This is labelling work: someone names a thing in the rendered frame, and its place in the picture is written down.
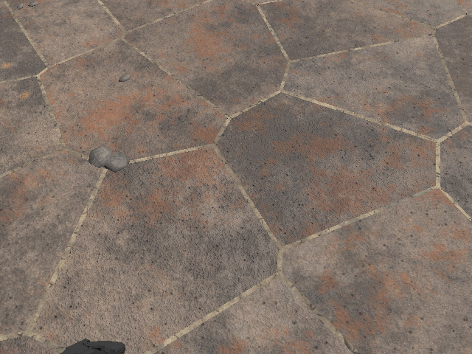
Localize left robot hand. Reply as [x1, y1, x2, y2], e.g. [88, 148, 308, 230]
[60, 339, 125, 354]

